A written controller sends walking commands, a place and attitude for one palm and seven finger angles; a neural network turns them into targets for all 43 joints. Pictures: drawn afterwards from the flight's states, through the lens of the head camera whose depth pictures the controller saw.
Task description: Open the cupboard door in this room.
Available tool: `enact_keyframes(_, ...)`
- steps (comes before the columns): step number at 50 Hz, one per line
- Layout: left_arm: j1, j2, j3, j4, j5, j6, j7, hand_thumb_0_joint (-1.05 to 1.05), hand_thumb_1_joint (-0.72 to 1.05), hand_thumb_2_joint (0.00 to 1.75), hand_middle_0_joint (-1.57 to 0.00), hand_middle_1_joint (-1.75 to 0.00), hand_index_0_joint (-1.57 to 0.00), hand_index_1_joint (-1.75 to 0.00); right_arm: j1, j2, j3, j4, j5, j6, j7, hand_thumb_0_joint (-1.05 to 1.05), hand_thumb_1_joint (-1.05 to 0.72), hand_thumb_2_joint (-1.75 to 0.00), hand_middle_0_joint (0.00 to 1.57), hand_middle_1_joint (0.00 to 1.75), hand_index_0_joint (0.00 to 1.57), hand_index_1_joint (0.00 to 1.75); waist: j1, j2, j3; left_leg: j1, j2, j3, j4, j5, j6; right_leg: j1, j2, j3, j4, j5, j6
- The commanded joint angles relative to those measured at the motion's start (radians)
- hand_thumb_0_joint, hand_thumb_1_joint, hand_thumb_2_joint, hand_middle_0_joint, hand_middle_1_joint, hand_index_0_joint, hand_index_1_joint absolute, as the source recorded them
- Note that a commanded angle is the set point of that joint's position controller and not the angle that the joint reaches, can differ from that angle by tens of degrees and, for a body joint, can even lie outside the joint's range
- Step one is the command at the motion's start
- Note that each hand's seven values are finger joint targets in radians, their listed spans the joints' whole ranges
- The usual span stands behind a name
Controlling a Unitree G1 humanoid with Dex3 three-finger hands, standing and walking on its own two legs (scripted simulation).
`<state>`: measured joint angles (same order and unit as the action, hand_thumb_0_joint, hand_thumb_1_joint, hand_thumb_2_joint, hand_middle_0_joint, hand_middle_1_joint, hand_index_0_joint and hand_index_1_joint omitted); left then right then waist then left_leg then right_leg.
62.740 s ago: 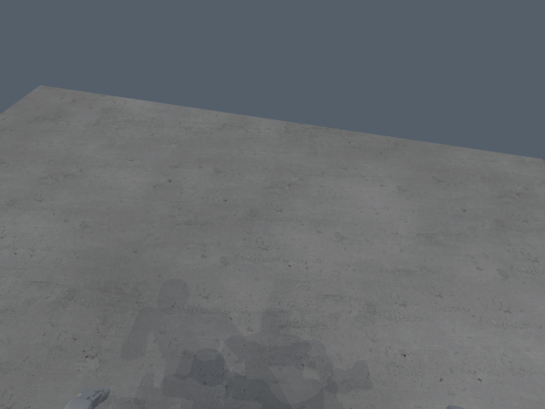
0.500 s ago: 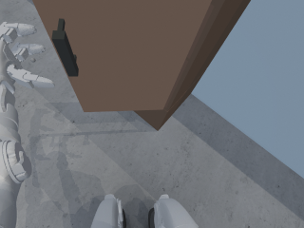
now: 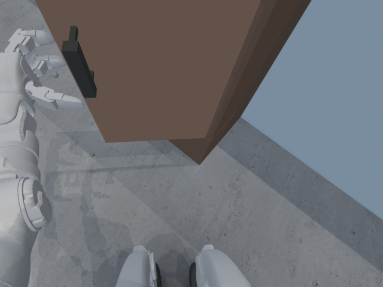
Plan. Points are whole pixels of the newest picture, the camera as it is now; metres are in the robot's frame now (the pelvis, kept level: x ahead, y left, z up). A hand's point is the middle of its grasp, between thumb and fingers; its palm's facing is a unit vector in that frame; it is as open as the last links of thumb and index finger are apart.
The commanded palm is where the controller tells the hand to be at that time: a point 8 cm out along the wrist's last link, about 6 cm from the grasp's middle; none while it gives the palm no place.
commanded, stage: slide the fingers in behind the handle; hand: left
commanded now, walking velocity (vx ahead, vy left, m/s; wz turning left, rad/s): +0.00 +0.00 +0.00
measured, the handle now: (82, 64) +0.55 +0.18 +0.07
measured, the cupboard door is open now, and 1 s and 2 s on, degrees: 45 45 45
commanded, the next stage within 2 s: move the hooked fingers beside the handle in 1.18 s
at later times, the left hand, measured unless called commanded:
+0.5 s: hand (59, 77) +0.51 +0.21 +0.07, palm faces +0.08 -1.00 -0.01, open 14.4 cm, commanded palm +0.50 +0.21 +0.07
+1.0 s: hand (64, 80) +0.51 +0.20 +0.07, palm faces +0.11 -0.99 -0.02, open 14.9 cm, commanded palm +0.50 +0.19 +0.07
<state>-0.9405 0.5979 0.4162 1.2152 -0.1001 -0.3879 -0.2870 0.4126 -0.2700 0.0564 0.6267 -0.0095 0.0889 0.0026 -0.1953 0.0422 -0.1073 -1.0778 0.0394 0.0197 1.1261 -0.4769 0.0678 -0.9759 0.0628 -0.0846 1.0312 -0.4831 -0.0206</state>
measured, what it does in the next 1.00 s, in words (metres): stands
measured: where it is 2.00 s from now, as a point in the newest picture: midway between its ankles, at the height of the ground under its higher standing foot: outside the picture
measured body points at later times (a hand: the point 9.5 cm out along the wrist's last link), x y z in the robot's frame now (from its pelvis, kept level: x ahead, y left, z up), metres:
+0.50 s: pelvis +0.00 +0.00 +0.00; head +0.15 +0.04 +0.42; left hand +0.50 +0.27 +0.07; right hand +0.01 -0.27 -0.11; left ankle +0.02 +0.07 -0.65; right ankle +0.00 -0.12 -0.65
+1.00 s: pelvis +0.00 +0.00 +0.00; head +0.14 +0.04 +0.42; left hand +0.50 +0.26 +0.07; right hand +0.03 -0.26 -0.12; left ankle +0.02 +0.07 -0.65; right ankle +0.00 -0.12 -0.65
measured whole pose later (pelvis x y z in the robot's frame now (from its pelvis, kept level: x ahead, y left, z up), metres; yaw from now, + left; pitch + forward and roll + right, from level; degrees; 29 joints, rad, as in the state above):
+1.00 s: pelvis +0.00 +0.00 +0.00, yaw +4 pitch +24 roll -6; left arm -0.98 0.43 0.17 1.20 -0.17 -0.43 -0.09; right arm 0.36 -0.26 0.01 0.71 -0.03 0.05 0.05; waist -0.12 0.05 -0.12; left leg -1.08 -0.01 -0.04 1.14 -0.47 0.06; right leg -0.95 0.03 -0.14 1.04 -0.51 -0.03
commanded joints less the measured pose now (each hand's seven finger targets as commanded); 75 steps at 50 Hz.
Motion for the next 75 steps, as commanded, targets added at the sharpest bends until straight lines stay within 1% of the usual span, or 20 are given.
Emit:
enact_keyframes(1,-0.453,0.207,-0.005,-0.215,-0.010,-0.085,-0.009,0.00,-0.50,0.30,-0.30,-1.20,-0.30,-1.20,0.181,-0.204,-0.077,-0.024,-0.003,-0.008,-0.018,0.00,-0.90,-0.90,0.20,0.30,0.20,0.30,-0.018,0.157,-0.493,0.564,0.013,-0.136,-0.112,0.436,-0.041,0.025,0.016,0.037,-0.110,0.271,-0.008)
enact_keyframes(9,-0.476,0.109,-0.068,-0.256,-0.019,-0.103,0.005,0.00,-0.50,0.30,-0.30,-1.20,-0.30,-1.20,0.179,-0.198,-0.088,-0.002,-0.008,-0.012,-0.011,0.00,-0.90,-0.90,0.20,0.30,0.20,0.30,-0.022,0.194,-0.531,0.654,0.018,-0.156,-0.108,0.511,-0.053,-0.014,0.013,0.029,-0.105,0.288,-0.012)
enact_keyframes(12,-0.504,0.042,-0.121,-0.236,-0.017,-0.098,0.017,0.00,-0.50,0.30,-0.30,-1.20,-0.30,-1.20,0.174,-0.194,-0.088,0.011,-0.010,-0.012,-0.005,0.00,-0.90,-0.90,0.20,0.30,0.20,0.30,-0.044,0.165,-0.478,0.635,0.017,-0.163,-0.112,0.467,-0.053,-0.036,0.013,0.023,-0.112,0.264,-0.011)
enact_keyframes(16,-0.501,0.025,-0.132,-0.225,-0.013,-0.101,0.030,0.00,-0.50,0.30,-0.30,-1.20,-0.30,-1.20,0.174,-0.194,-0.092,0.020,-0.011,-0.013,-0.003,0.00,-0.90,-0.90,0.20,0.30,0.20,0.30,-0.045,0.161,-0.493,0.643,0.015,-0.163,-0.106,0.484,-0.052,-0.033,0.012,0.024,-0.111,0.277,-0.012)
enact_keyframes(18,-0.536,-0.039,-0.185,-0.256,-0.016,-0.109,0.031,0.00,-0.50,0.30,-0.30,-1.20,-0.30,-1.20,0.174,-0.186,-0.092,0.019,-0.013,-0.017,0.000,0.00,-0.90,-0.90,0.20,0.30,0.20,0.30,-0.055,0.188,-0.503,0.677,0.016,-0.175,-0.104,0.521,-0.057,-0.056,0.012,0.018,-0.104,0.280,-0.015)
enact_keyframes(25,-0.579,-0.124,-0.253,-0.231,-0.011,-0.104,0.046,0.00,-0.50,0.30,-0.30,-1.20,-0.30,-1.20,0.165,-0.186,-0.099,0.043,-0.019,-0.023,0.009,0.00,-0.90,-0.90,0.20,0.30,0.20,0.30,-0.077,0.184,-0.494,0.683,0.013,-0.186,-0.096,0.483,-0.057,-0.097,0.007,0.015,-0.103,0.264,-0.015)
enact_keyframes(31,-0.591,-0.151,-0.276,-0.255,-0.013,-0.105,0.054,0.00,-0.50,0.30,-0.30,-1.20,-0.30,-1.20,0.164,-0.185,-0.102,0.048,-0.022,-0.028,0.015,0.00,-0.90,-0.90,0.20,0.30,0.20,0.30,-0.075,0.190,-0.518,0.693,0.010,-0.189,-0.095,0.496,-0.058,-0.089,0.006,0.012,-0.100,0.272,-0.019)
enact_keyframes(34,-0.585,-0.229,-0.334,-0.299,-0.017,-0.117,0.056,0.00,-0.50,0.30,-0.30,-1.20,-0.30,-1.20,0.156,-0.175,-0.108,0.048,-0.022,-0.031,0.022,0.00,-0.90,-0.90,0.20,0.30,0.20,0.30,-0.070,0.221,-0.559,0.759,0.016,-0.205,-0.092,0.564,-0.068,-0.109,0.006,0.007,-0.096,0.280,-0.019)
enact_keyframes(37,-0.591,-0.248,-0.344,-0.265,-0.015,-0.109,0.072,0.00,-0.50,0.30,-0.30,-1.20,-0.30,-1.20,0.155,-0.179,-0.110,0.057,-0.022,-0.033,0.025,0.00,-0.90,-0.90,0.20,0.30,0.20,0.30,-0.086,0.163,-0.498,0.703,0.010,-0.200,-0.101,0.478,-0.060,-0.104,0.007,0.005,-0.104,0.261,-0.019)
enact_keyframes(40,-0.605,-0.301,-0.384,-0.293,-0.012,-0.121,0.084,0.00,-0.50,0.30,-0.30,-1.20,-0.30,-1.20,0.149,-0.173,-0.113,0.061,-0.025,-0.039,0.029,0.00,-0.90,-0.90,0.20,0.30,0.20,0.30,-0.083,0.210,-0.521,0.754,0.014,-0.216,-0.101,0.519,-0.069,-0.133,0.004,0.001,-0.096,0.261,-0.021)
enact_keyframes(44,-0.622,-0.296,-0.380,-0.279,-0.008,-0.124,0.096,0.00,-0.50,0.30,-0.30,-1.20,-0.30,-1.20,0.151,-0.175,-0.113,0.070,-0.027,-0.042,0.033,0.00,-0.90,-0.90,0.20,0.30,0.20,0.30,-0.089,0.185,-0.519,0.737,0.008,-0.213,-0.099,0.508,-0.065,-0.124,0.004,0.002,-0.096,0.265,-0.021)
enact_keyframes(45,-0.618,-0.254,-0.347,-0.282,-0.008,-0.126,0.097,0.00,-0.50,0.30,-0.30,-1.20,-0.30,-1.20,0.154,-0.180,-0.114,0.071,-0.028,-0.041,0.031,0.00,-0.90,-0.90,0.20,0.30,0.20,0.30,-0.080,0.180,-0.527,0.730,0.007,-0.211,-0.099,0.508,-0.067,-0.109,0.004,0.003,-0.096,0.269,-0.023)
enact_keyframes(48,-0.637,-0.300,-0.383,-0.296,-0.012,-0.134,0.091,0.00,-0.50,0.30,-0.30,-1.20,-0.30,-1.20,0.147,-0.170,-0.111,0.066,-0.026,-0.046,0.033,0.00,-0.90,-0.90,0.20,0.30,0.20,0.30,-0.086,0.201,-0.518,0.736,0.005,-0.209,-0.103,0.508,-0.063,-0.111,0.004,0.003,-0.096,0.265,-0.024)
enact_keyframes(50,-0.603,-0.262,-0.352,-0.284,-0.009,-0.134,0.093,0.00,-0.50,0.30,-0.30,-1.20,-0.30,-1.20,0.147,-0.177,-0.115,0.064,-0.025,-0.044,0.033,0.00,-0.90,-0.90,0.20,0.30,0.20,0.30,-0.075,0.178,-0.544,0.736,0.006,-0.209,-0.098,0.514,-0.065,-0.103,0.005,0.003,-0.094,0.271,-0.024)
enact_keyframes(58,-0.604,-0.290,-0.369,-0.326,-0.019,-0.150,0.096,0.00,-0.50,0.30,-0.30,-1.20,-0.30,-1.20,0.143,-0.172,-0.116,0.059,-0.026,-0.048,0.038,0.00,-0.90,-0.90,0.20,0.30,0.20,0.30,-0.065,0.204,-0.546,0.774,0.012,-0.226,-0.107,0.566,-0.079,-0.110,0.006,-0.001,-0.088,0.267,-0.024)
enact_keyframes(61,-0.599,-0.284,-0.365,-0.299,-0.012,-0.144,0.100,0.00,-0.50,0.30,-0.30,-1.20,-0.30,-1.20,0.141,-0.173,-0.116,0.062,-0.024,-0.045,0.036,0.00,-0.90,-0.90,0.20,0.30,0.20,0.30,-0.073,0.161,-0.522,0.745,0.011,-0.222,-0.110,0.523,-0.074,-0.105,0.008,-0.002,-0.095,0.264,-0.021)
enact_keyframes(64,-0.609,-0.313,-0.386,-0.320,-0.011,-0.151,0.103,0.00,-0.50,0.30,-0.30,-1.20,-0.30,-1.20,0.138,-0.169,-0.117,0.063,-0.024,-0.049,0.038,0.00,-0.90,-0.90,0.20,0.30,0.20,0.30,-0.071,0.201,-0.539,0.774,0.015,-0.230,-0.110,0.547,-0.080,-0.128,0.005,-0.002,-0.089,0.259,-0.020)
enact_keyframes(67,-0.588,-0.247,-0.335,-0.291,-0.007,-0.149,0.106,0.00,-0.50,0.30,-0.30,-1.20,-0.30,-1.20,0.144,-0.177,-0.117,0.066,-0.024,-0.046,0.034,0.00,-0.90,-0.90,0.20,0.30,0.20,0.30,-0.062,0.176,-0.520,0.742,0.011,-0.221,-0.115,0.518,-0.079,-0.104,0.007,-0.001,-0.094,0.256,-0.024)
enact_keyframes(69,-0.586,-0.268,-0.355,-0.320,-0.006,-0.158,0.099,0.00,-0.50,0.30,-0.30,-1.20,-0.30,-1.20,0.141,-0.171,-0.117,0.062,-0.023,-0.049,0.035,0.00,-0.90,-0.90,0.20,0.30,0.20,0.30,-0.056,0.211,-0.560,0.788,0.017,-0.229,-0.111,0.569,-0.086,-0.116,0.007,0.001,-0.089,0.261,-0.022)
enact_keyframes(75,-0.556,-0.225,-0.313,-0.295,-0.018,-0.150,0.085,0.00,-0.50,0.30,-0.30,-1.20,-0.30,-1.20,0.140,-0.173,-0.112,0.058,-0.019,-0.045,0.031,0.00,-0.90,-0.90,0.20,0.30,0.20,0.30,-0.053,0.170,-0.536,0.750,0.012,-0.213,-0.111,0.564,-0.078,-0.085,0.011,0.002,-0.099,0.277,-0.021)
